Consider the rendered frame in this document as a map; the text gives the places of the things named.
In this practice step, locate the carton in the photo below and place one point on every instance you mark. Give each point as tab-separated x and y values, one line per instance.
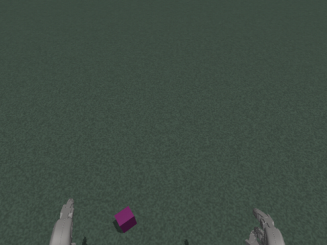
125	219

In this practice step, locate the left robot hand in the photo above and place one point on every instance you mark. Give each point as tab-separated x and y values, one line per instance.
63	228

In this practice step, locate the right robot hand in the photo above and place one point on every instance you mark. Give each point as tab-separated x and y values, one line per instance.
270	236

